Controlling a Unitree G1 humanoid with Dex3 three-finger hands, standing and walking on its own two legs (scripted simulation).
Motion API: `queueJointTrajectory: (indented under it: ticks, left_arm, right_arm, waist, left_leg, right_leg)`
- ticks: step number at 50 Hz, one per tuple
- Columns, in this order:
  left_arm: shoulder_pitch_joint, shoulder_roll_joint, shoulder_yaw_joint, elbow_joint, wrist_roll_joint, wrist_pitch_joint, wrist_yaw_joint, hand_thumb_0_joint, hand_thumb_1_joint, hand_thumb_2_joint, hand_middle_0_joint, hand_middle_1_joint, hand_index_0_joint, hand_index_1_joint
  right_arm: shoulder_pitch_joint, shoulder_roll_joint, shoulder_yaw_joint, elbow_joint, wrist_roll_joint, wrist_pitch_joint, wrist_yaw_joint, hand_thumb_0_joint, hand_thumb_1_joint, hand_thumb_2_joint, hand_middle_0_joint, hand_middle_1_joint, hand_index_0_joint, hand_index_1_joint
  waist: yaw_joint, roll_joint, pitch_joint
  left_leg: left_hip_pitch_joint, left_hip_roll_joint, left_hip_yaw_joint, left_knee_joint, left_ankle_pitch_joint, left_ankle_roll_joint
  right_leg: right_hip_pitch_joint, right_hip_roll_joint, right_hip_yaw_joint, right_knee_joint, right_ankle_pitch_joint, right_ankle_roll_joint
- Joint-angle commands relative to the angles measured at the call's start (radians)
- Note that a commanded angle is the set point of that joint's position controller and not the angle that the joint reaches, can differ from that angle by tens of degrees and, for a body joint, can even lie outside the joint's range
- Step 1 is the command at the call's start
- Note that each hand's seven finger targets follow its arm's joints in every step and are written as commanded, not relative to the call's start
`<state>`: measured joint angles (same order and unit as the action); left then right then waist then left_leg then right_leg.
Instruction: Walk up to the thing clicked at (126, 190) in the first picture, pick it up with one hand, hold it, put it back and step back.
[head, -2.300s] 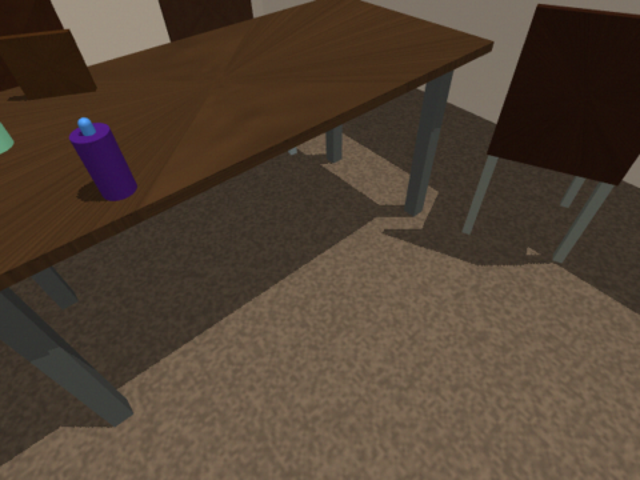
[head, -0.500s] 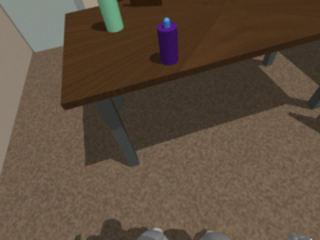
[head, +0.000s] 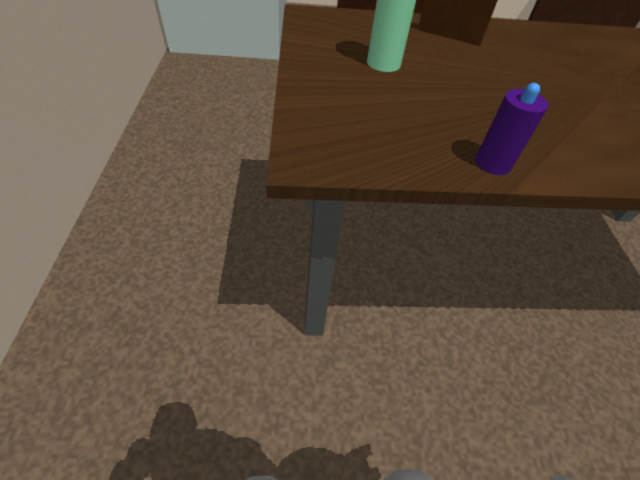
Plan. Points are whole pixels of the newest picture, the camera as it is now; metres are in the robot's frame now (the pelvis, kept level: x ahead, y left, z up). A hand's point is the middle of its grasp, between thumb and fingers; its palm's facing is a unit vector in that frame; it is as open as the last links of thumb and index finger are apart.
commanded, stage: walk up
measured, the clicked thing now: (512, 127) +0.66 -0.29 +0.08
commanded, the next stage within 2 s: stand in 1.66 s
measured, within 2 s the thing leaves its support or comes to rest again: neither
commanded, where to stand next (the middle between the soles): +0.03 -0.04 m, yaw +0 degrees
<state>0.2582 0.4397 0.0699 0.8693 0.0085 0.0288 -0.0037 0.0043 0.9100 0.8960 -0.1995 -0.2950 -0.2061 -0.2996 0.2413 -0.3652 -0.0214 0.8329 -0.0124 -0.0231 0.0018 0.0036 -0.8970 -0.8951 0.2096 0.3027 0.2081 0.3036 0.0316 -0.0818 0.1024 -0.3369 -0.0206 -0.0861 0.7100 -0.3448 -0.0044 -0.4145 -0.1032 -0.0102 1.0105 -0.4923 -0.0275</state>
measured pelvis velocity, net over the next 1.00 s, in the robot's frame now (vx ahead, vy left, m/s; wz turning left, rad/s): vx -0.02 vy -0.04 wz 0.07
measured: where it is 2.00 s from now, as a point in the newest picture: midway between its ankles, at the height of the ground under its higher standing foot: outside the picture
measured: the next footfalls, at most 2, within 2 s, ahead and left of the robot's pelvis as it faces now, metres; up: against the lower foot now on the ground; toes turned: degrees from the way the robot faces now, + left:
right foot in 0.24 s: +0.04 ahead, -0.15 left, +0.00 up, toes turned +1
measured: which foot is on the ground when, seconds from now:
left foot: down 0.00-1.00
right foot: up 0.00-0.22, down 0.24-1.00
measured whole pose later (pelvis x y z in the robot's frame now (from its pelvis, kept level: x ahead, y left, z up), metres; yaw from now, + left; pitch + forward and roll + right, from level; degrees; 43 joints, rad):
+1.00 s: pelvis -0.02 -0.04 +0.02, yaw +4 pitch -3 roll +0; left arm 0.11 0.36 0.04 1.03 0.01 0.03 -0.04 0.00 0.91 0.90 -0.20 -0.30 -0.21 -0.30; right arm 0.17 -0.37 0.01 1.05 -0.02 -0.04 -0.02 0.00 -0.90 -0.90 0.21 0.30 0.21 0.30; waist 0.01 -0.03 0.07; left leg -0.24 0.01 -0.08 0.52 -0.25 -0.03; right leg -0.21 -0.01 -0.06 0.52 -0.27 -0.01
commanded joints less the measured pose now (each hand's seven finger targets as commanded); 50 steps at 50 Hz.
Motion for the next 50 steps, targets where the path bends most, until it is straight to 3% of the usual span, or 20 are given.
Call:
queueJointTrajectory:
  ticks: [1, 6, 10, 12, 13, 14, 15, 17, 19, 21, 23, 24, 25, 27, 29, 30, 32, 35, 40, 50]
  left_arm:
    - [-0.001, 0.155, 0.044, -0.062, 0.001, -0.016, 0.012, 0.0, 0.9, 0.9, -0.2, -0.3, -0.2, -0.3]
    - [-0.036, 0.14, 0.041, -0.068, 0.005, -0.004, 0.008, 0.0, 0.9, 0.9, -0.2, -0.3, -0.2, -0.3]
    - [-0.039, 0.124, 0.043, -0.059, 0.007, -0.009, 0.002, 0.0, 0.9, 0.9, -0.2, -0.3, -0.2, -0.3]
    - [-0.004, 0.149, 0.055, -0.035, 0.019, -0.024, 0.005, 0.0, 0.9, 0.9, -0.2, -0.3, -0.2, -0.3]
    - [0.002, 0.21, 0.071, -0.04, 0.028, -0.033, 0.007, 0.0, 0.9, 0.9, -0.2, -0.3, -0.2, -0.3]
    - [-0.046, 0.241, 0.07, -0.056, 0.02, -0.031, 0.004, 0.0, 0.9, 0.9, -0.2, -0.3, -0.2, -0.3]
    - [-0.123, 0.241, 0.067, -0.076, 0.018, -0.029, -0.004, 0.0, 0.9, 0.9, -0.2, -0.3, -0.2, -0.3]
    - [-0.187, 0.183, 0.049, -0.087, 0.02, -0.018, -0.012, 0.0, 0.9, 0.9, -0.2, -0.3, -0.2, -0.3]
    - [-0.174, 0.175, 0.041, -0.076, 0.019, -0.017, -0.007, 0.0, 0.9, 0.9, -0.2, -0.3, -0.2, -0.3]
    - [-0.173, 0.17, 0.033, -0.067, 0.015, -0.019, -0.011, 0.0, 0.9, 0.9, -0.2, -0.3, -0.2, -0.3]
    - [-0.17, 0.124, 0.023, -0.076, 0.008, -0.01, -0.018, 0.0, 0.9, 0.9, -0.2, -0.3, -0.2, -0.3]
    - [-0.146, 0.125, 0.026, -0.056, 0.001, -0.005, -0.015, 0.0, 0.9, 0.9, -0.2, -0.3, -0.2, -0.3]
    - [-0.135, 0.128, 0.027, -0.032, 0.004, -0.005, -0.012, 0.0, 0.9, 0.9, -0.2, -0.3, -0.2, -0.3]
    - [-0.094, 0.138, 0.031, -0.006, 0.006, -0.025, -0.014, 0.0, 0.9, 0.9, -0.2, -0.3, -0.2, -0.3]
    - [-0.124, 0.203, 0.042, -0.012, 0.011, -0.039, -0.017, 0.0, 0.9, 0.9, -0.2, -0.3, -0.2, -0.3]
    - [-0.176, 0.215, 0.04, -0.02, 0.011, -0.037, -0.018, 0.0, 0.9, 0.9, -0.2, -0.3, -0.2, -0.3]
    - [-0.22, 0.178, 0.027, -0.028, 0.01, -0.033, -0.019, 0.0, 0.9, 0.9, -0.2, -0.3, -0.2, -0.3]
    - [-0.209, 0.155, 0.022, 0.0, 0.007, -0.03, -0.018, 0.0, 0.9, 0.9, -0.2, -0.3, -0.2, -0.3]
    - [-0.201, 0.155, 0.021, 0.036, 0.003, -0.031, -0.018, 0.0, 0.9, 0.9, -0.2, -0.3, -0.2, -0.3]
    - [-0.208, 0.135, 0.017, 0.091, -0.004, -0.024, -0.018, 0.0, 0.9, 0.9, -0.2, -0.3, -0.2, -0.3]
  right_arm:
    - [0.046, -0.293, -0.087, -0.044, 0.007, -0.045, -0.043, 0.0, -0.9, -0.9, 0.2, 0.3, 0.2, 0.3]
    - [0.051, -0.306, -0.092, -0.061, 0.005, -0.042, -0.064, 0.0, -0.9, -0.9, 0.2, 0.3, 0.2, 0.3]
    - [0.011, -0.304, -0.086, -0.076, 0.008, -0.032, -0.07, 0.0, -0.9, -0.9, 0.2, 0.3, 0.2, 0.3]
    - [-0.046, -0.271, -0.071, -0.083, 0.021, -0.022, -0.066, 0.0, -0.9, -0.9, 0.2, 0.3, 0.2, 0.3]
    - [-0.042, -0.24, -0.063, -0.088, 0.03, -0.023, -0.066, 0.0, -0.9, -0.9, 0.2, 0.3, 0.2, 0.3]
    - [-0.057, -0.22, -0.056, -0.083, 0.03, -0.022, -0.071, 0.0, -0.9, -0.9, 0.2, 0.3, 0.2, 0.3]
    - [-0.03, -0.236, -0.068, -0.052, 0.025, -0.018, -0.078, 0.0, -0.9, -0.9, 0.2, 0.3, 0.2, 0.3]
    - [0.032, -0.258, -0.076, -0.003, 0.016, -0.026, -0.064, 0.0, -0.9, -0.9, 0.2, 0.3, 0.2, 0.3]
    - [0.015, -0.236, -0.073, 0.015, 0.01, -0.034, -0.052, 0.0, -0.9, -0.9, 0.2, 0.3, 0.2, 0.3]
    - [0.021, -0.225, -0.067, 0.025, 0.005, -0.04, -0.049, 0.0, -0.9, -0.9, 0.2, 0.3, 0.2, 0.3]
    - [0.023, -0.277, -0.068, 0.025, -0.015, -0.06, -0.052, 0.0, -0.9, -0.9, 0.2, 0.3, 0.2, 0.3]
    - [-0.024, -0.328, -0.076, 0.029, -0.006, -0.06, -0.047, 0.0, -0.9, -0.9, 0.2, 0.3, 0.2, 0.3]
    - [-0.078, -0.332, -0.078, 0.027, -0.01, -0.057, -0.042, 0.0, -0.9, -0.9, 0.2, 0.3, 0.2, 0.3]
    - [-0.127, -0.272, -0.052, 0.029, -0.008, -0.048, -0.038, 0.0, -0.9, -0.9, 0.2, 0.3, 0.2, 0.3]
    - [-0.099, -0.231, -0.046, 0.046, -0.001, -0.036, -0.036, 0.0, -0.9, -0.9, 0.2, 0.3, 0.2, 0.3]
    - [-0.055, -0.231, -0.05, 0.075, -0.002, -0.031, -0.038, 0.0, -0.9, -0.9, 0.2, 0.3, 0.2, 0.3]
    - [-0.015, -0.228, -0.049, 0.104, -0.002, -0.038, -0.03, 0.0, -0.9, -0.9, 0.2, 0.3, 0.2, 0.3]
    - [-0.061, -0.232, -0.047, 0.108, -0.004, -0.045, -0.03, 0.0, -0.9, -0.9, 0.2, 0.3, 0.2, 0.3]
    - [-0.076, -0.224, -0.031, 0.132, -0.004, -0.043, -0.032, 0.0, -0.9, -0.9, 0.2, 0.3, 0.2, 0.3]
    - [-0.119, -0.235, -0.026, 0.161, -0.002, -0.041, -0.035, 0.0, -0.9, -0.9, 0.2, 0.3, 0.2, 0.3]
  waist:
    - [-0.029, 0.285, -0.126]
    - [-0.039, 0.284, -0.167]
    - [-0.021, 0.253, -0.187]
    - [0.023, 0.179, -0.193]
    - [0.027, 0.058, -0.214]
    - [0.018, -0.012, -0.174]
    - [-0.008, -0.095, -0.15]
    - [-0.062, -0.075, -0.076]
    - [-0.043, -0.061, -0.053]
    - [-0.038, -0.099, -0.091]
    - [-0.034, 0.007, -0.12]
    - [-0.006, 0.106, -0.102]
    - [0.006, 0.119, -0.068]
    - [0.035, 0.084, -0.087]
    - [-0.001, -0.006, -0.065]
    - [-0.028, -0.007, -0.062]
    - [-0.057, 0.051, -0.053]
    - [-0.029, 0.049, -0.102]
    - [-0.025, 0.045, -0.113]
    - [-0.017, 0.106, -0.121]
  left_leg:
    - [0.169, 0.227, -0.256, -0.172, 0.693, 0.201]
    - [0.178, 0.252, -0.277, -0.118, 0.826, 0.227]
    - [0.121, 0.219, -0.252, -0.064, 0.729, 0.206]
    - [-0.011, 0.148, -0.177, 0.021, 0.522, 0.126]
    - [-0.091, 0.067, -0.099, 0.135, 0.395, 0.074]
    - [-0.133, -0.037, 0.013, 0.186, 0.144, 0.039]
    - [-0.044, -0.024, 0.067, 0.239, -0.212, 0.025]
    - [0.043, -0.012, 0.056, 0.097, -0.221, 0.039]
    - [0.036, -0.011, 0.045, -0.001, 0.074, 0.05]
    - [0.111, 0.025, 0.016, -0.086, 0.2, 0.066]
    - [0.123, 0.183, -0.273, -0.225, 0.133, 0.131]
    - [0.016, 0.277, -0.382, -0.263, 0.08, 0.212]
    - [-0.08, 0.281, -0.374, -0.292, 0.013, 0.217]
    - [-0.109, 0.162, -0.172, -0.206, 0.039, 0.118]
    - [-0.071, -0.007, 0.032, -0.009, -0.042, 0.034]
    - [-0.011, 0.001, 0.064, 0.013, -0.135, 0.025]
    - [0.097, 0.021, 0.025, -0.134, -0.034, 0.032]
    - [0.081, 0.097, -0.112, -0.233, 0.117, 0.073]
    - [0.079, 0.075, -0.047, -0.234, 0.168, 0.047]
    - [0.085, 0.12, -0.082, -0.301, 0.221, 0.058]
  right_leg:
    - [-0.049, -0.01, 0.044, -0.06, -0.004, 0.011]
    - [-0.018, 0.026, 0.021, -0.114, 0.007, 0.004]
    - [0.087, 0.059, 0.005, -0.282, 0.061, -0.01]
    - [0.268, 0.039, 0.036, -0.477, 0.319, -0.047]
    - [0.344, -0.075, 0.174, -0.501, 0.476, -0.102]
    - [0.272, -0.185, 0.286, -0.534, 0.484, -0.193]
    - [0.14, -0.281, 0.351, -0.546, 0.504, -0.266]
    - [0.032, -0.202, 0.233, -0.529, 0.411, -0.2]
    - [0.058, -0.091, 0.119, -0.471, 0.367, -0.131]
    - [0.052, -0.063, 0.115, -0.423, 0.369, -0.09]
    - [0.0, -0.003, 0.098, -0.286, 0.227, -0.039]
    - [0.075, 0.053, 0.049, -0.245, 0.058, -0.021]
    - [0.153, 0.054, 0.051, -0.263, 0.018, -0.024]
    - [0.243, 0.002, 0.107, -0.474, 0.119, -0.051]
    - [0.163, -0.146, 0.314, -0.651, 0.113, -0.138]
    - [0.094, -0.2, 0.343, -0.681, 0.05, -0.173]
    - [0.047, -0.136, 0.236, -0.641, 0.059, -0.12]
    - [0.133, -0.02, 0.116, -0.549, 0.203, -0.04]
    - [0.204, -0.048, 0.133, -0.6, 0.212, -0.052]
    - [0.258, -0.019, 0.082, -0.621, 0.258, -0.034]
